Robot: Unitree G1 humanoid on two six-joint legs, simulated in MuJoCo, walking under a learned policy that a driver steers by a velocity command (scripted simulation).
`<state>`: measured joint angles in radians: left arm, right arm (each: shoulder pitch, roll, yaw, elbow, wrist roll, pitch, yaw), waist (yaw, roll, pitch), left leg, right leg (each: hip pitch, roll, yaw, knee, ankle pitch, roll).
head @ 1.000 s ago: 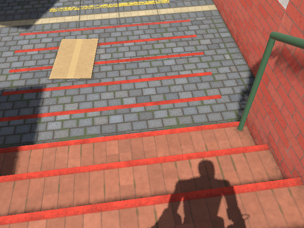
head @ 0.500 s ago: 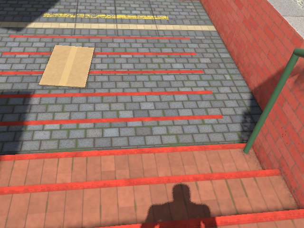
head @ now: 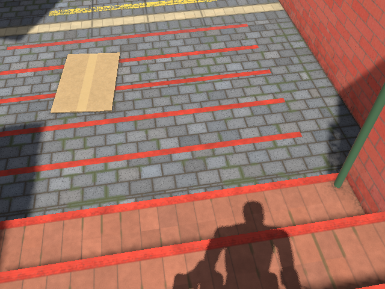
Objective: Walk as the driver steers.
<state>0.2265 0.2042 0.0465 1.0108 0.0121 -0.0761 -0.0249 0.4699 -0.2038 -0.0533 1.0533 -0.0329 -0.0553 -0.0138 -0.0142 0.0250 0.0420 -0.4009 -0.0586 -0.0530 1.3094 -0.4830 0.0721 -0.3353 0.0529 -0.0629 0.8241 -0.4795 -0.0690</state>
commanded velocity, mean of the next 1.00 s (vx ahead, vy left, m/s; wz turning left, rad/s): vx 0.22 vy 0.00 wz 0.33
